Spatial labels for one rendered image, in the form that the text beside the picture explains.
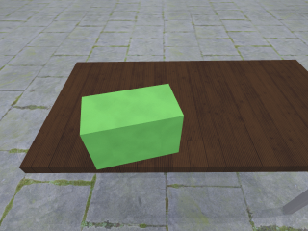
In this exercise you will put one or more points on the table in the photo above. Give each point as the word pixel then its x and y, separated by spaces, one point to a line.
pixel 239 116

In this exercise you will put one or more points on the carton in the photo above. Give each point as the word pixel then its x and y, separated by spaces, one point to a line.
pixel 127 126

